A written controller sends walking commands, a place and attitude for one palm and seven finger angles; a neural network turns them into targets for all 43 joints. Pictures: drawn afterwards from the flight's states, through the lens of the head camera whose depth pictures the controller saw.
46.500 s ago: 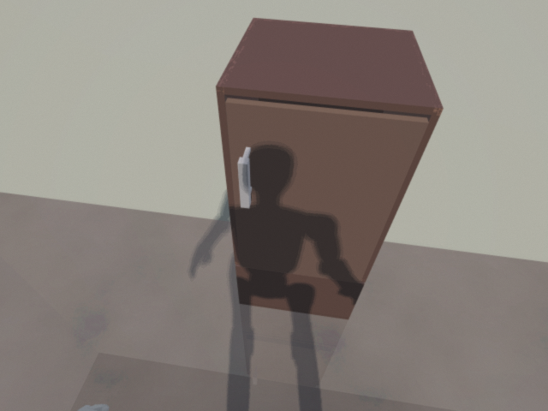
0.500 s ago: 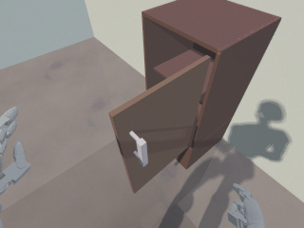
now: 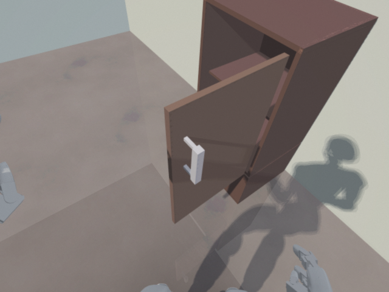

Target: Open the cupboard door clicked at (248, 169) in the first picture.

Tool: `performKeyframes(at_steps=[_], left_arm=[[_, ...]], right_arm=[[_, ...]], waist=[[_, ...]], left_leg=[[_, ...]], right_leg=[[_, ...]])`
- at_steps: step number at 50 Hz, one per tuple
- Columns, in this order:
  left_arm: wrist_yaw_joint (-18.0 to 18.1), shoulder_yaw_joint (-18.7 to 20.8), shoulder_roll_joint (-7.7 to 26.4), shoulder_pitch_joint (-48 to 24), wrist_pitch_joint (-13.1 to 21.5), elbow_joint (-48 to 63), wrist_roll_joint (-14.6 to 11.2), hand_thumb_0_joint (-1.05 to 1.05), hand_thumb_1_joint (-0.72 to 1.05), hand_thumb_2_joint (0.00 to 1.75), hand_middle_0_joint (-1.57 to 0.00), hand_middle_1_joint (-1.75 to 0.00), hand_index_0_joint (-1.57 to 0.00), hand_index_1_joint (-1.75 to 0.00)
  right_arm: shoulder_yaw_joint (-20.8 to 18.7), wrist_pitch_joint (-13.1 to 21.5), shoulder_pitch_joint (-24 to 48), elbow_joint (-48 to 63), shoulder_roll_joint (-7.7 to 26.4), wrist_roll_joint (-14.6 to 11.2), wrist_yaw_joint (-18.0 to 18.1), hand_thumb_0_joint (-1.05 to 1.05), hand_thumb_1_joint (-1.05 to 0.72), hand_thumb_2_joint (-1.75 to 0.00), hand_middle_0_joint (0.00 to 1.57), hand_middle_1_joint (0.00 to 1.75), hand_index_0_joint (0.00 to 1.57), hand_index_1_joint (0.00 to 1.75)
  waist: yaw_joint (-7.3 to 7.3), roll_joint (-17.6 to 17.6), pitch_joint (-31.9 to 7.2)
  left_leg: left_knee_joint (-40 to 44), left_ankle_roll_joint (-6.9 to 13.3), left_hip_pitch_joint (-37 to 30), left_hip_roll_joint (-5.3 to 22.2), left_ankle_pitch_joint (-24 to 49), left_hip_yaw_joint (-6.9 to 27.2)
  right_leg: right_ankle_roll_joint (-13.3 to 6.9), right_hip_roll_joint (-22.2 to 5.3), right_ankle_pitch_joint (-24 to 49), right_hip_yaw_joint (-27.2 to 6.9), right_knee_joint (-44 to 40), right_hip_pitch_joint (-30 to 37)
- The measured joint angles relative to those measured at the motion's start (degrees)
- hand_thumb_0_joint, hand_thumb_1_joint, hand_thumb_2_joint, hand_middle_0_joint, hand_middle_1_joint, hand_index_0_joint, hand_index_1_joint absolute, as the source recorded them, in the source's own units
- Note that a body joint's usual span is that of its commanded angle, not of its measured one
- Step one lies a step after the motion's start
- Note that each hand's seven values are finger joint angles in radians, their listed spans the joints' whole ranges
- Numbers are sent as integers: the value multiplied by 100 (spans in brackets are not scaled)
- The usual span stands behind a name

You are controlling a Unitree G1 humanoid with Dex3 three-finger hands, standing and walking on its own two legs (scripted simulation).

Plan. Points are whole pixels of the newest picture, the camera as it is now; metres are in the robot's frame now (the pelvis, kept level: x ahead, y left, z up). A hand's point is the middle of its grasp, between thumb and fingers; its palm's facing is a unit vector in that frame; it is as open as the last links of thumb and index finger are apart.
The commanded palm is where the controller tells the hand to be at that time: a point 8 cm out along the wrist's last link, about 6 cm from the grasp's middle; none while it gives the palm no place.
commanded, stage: step back with the hand held close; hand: left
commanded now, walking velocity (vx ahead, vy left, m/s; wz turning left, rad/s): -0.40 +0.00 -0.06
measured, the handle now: (192, 160) +0.42 +0.04 -0.02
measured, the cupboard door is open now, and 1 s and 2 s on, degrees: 92 92 92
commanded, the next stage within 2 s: stop stepping back and stand still in 0.84 s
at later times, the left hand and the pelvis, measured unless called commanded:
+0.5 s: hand (18, 228) +0.16 +0.24 +0.17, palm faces +0.42 -0.78 -0.46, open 7.4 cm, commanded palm +0.10 +0.28 +0.19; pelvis -0.05 -0.02 +0.01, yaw -3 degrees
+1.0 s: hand out of the picture +0.03 +0.22 +0.18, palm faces +0.31 -0.82 -0.47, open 7.4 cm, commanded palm -0.03 +0.26 +0.19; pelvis -0.20 -0.03 +0.01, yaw -5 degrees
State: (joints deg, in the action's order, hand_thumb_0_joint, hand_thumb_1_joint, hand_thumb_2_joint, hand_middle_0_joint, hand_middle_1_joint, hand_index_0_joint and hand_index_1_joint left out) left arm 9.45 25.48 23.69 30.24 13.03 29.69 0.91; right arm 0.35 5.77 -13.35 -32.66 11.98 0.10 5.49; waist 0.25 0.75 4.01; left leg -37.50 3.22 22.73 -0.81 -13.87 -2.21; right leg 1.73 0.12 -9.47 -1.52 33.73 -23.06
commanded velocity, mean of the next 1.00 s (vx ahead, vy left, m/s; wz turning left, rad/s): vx -0.34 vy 0.01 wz -0.02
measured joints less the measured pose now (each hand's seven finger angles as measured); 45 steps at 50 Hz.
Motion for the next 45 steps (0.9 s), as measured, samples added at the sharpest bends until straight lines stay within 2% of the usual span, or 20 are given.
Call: performKeyframes(at_steps=[4, 7, 10, 13, 16, 18, 19, 21, 22, 23, 24, 25, 27, 29, 31, 33, 35, 37, 41, 45], left_arm=[[-11, 118, -56, -46, 82, 42, 4, 1, 89, 90, -21, -30, -21, -31], [-17, 65, -143, -161, 103, 45, -44, 1, 89, 90, -21, -30, -21, -31], [-13, -13, -132, -203, 121, 83, -106, 1, 89, 90, -21, -30, -21, -31], [-34, 21, 13, -134, 140, 117, -95, 1, 89, 90, -21, -30, -21, -31], [-96, 95, 172, -115, 144, 96, -43, 1, 89, 90, -21, -30, -21, -31], [-102, 186, 200, -41, 175, 65, -51, 1, 89, 90, -21, -30, -22, -31], [-91, 229, 179, 8, 184, 63, -79, 1, 89, 90, -21, -30, -22, -31], [-52, 278, 92, 79, 189, 87, -166, 1, 89, 90, -21, -30, -21, -31], [-36, 269, 29, 58, 202, 100, -205, 1, 89, 90, -21, -30, -21, -31], [-35, 189, -75, -29, 221, 74, -223, 1, 89, 90, -21, -30, -21, -31], [-38, 63, -161, -126, 218, 43, -228, 1, 89, 90, -21, -30, -21, -31], [-48, -63, -187, -193, 189, 36, -223, 1, 89, 90, -21, -30, -21, -31], [-94, -245, -97, -184, 128, 59, -199, 2, 89, 90, -21, -30, -21, -31], [-161, -290, 69, -23, 77, 110, -176, 1, 89, 90, -21, -30, -21, -31], [-211, -226, 259, 142, 34, 170, -178, 1, 89, 90, -21, -30, -21, -31], [-247, -117, 471, 123, 5, 164, -206, 1, 89, 90, -22, -30, -22, -31], [-271, 22, 663, 94, -55, 110, -292, 1, 89, 90, -22, -30, -22, -31], [-307, 94, 731, 224, -133, 89, -382, 1, 89, 90, -22, -30, -22, -31], [-259, -53, 556, 527, -342, 272, -430, 1, 89, 90, -21, -30, -21, -31], [-166, -237, 399, 476, -501, 365, -441, 2, 89, 90, -21, -30, -21, -31]], right_arm=[[-1, 76, 51, -90, -18, 22, -31, 1, -91, -90, 20, 31, 20, 30], [-14, 90, 155, -177, -4, 35, -74, 1, -91, -90, 20, 31, 20, 30], [-19, 60, 274, -207, 14, 36, -107, 1, -91, -90, 20, 31, 20, 30], [-38, 43, 336, -119, 21, 16, -96, 1, -91, -90, 20, 31, 20, 30], [-108, 105, 258, -88, -1, 29, -75, 1, -91, -90, 20, 31, 20, 30], [-129, 141, 205, -159, -50, 61, -88, 1, -91, -90, 20, 30, 20, 30], [-129, 172, 192, -200, -76, 79, -107, 1, -91, -90, 20, 30, 20, 30], [-106, 253, 244, -286, -122, 118, -154, 1, -91, -90, 20, 30, 20, 30], [-88, 294, 335, -329, -133, 132, -176, 1, -91, -90, 20, 30, 20, 30], [-79, 312, 466, -393, -115, 136, -192, 1, -91, -90, 20, 30, 20, 30], [-72, 296, 586, -455, -94, 121, -200, 1, -91, -90, 20, 30, 20, 30], [-62, 258, 658, -491, -93, 86, -202, 1, -91, -90, 20, 30, 20, 30], [-33, 152, 682, -490, -127, 22, -184, 1, -91, -90, 20, 30, 20, 30], [-4, 38, 629, -411, -154, 0, -161, 1, -91, -90, 20, 31, 20, 30], [28, -52, 576, -292, -131, -9, -116, 1, -91, -90, 20, 31, 20, 30], [9, -130, 610, -198, -101, -31, -58, 1, -91, -90, 20, 31, 20, 30], [-29, -206, 700, -139, -111, -43, -71, 1, -91, -90, 20, 30, 20, 30], [-70, -153, 722, -79, -101, 14, -143, 1, -91, -90, 20, 30, 20, 30], [-81, 92, 621, -74, -81, 43, -234, 1, -91, -90, 20, 30, 20, 30], [-21, 214, 512, -215, -129, 78, -193, 1, -91, -90, 20, 30, 20, 30]], waist=[[98, -23, 25], [115, -15, -5], [57, 42, -24], [-31, 67, 2], [-128, -44, -23], [-83, -72, -165], [-28, -60, -247], [127, 18, -353], [211, 52, -330], [265, -17, -236], [278, -104, -129], [260, -135, -70], [183, -75, -133], [75, 16, -307], [-23, 58, -449], [-126, 99, -406], [-127, 209, -255], [-105, 189, -205], [5, 102, -185], [89, 117, -242]], left_leg=[[-255, -9, 101, 42, -149, -30], [-330, -38, 206, 35, -385, -40], [-181, -56, 276, 1, -234, -56], [-77, 12, 340, 17, 45, -83], [-105, 44, 436, 101, 329, 41], [-73, 2, 533, 157, 298, 99], [-11, -35, 589, 185, 335, 89], [163, -115, 702, 246, 478, -30], [251, -137, 751, 290, 559, -114], [358, -168, 751, 379, 665, -137], [509, -196, 691, 452, 791, -128], [617, -214, 623, 470, 905, -113], [472, -271, 512, 376, 591, -45], [187, -321, 342, 221, 126, 36], [328, -351, 33, 109, 143, 86], [833, -136, -161, 48, 112, 127], [1164, -25, -262, 12, 475, 54], [1430, -44, -338, 69, 686, -18], [1745, -51, -387, 222, 1026, -119], [1905, -112, -247, 307, 1360, -108]], right_leg=[[-18, 36, -72, -24, 225, -102], [-27, 35, 5, -47, 176, -171], [-16, 4, 156, -72, 29, -240], [-10, 58, 101, -144, 69, -339], [-6, 323, -364, -194, 936, -213], [-40, 480, -781, -173, 1299, 88], [-78, 502, -1047, -138, 1224, 302], [-179, 452, -1404, -99, 598, 735], [-292, 444, -1547, -139, 168, 859], [-404, 515, -1456, -162, -25, 863], [-400, 581, -1180, -154, -126, 864], [-368, 603, -996, -153, -237, 903], [-355, 571, -874, -186, -420, 939], [-366, 526, -786, -237, -564, 914], [-359, 518, -663, -278, -704, 868], [-304, 489, -519, -252, -772, 804], [-189, 425, -429, -197, -498, 626], [-154, 463, -1125, -148, 331, 352], [-67, 426, -1537, 22, 1377, 179], [-70, 297, -1742, 127, 1554, 401]])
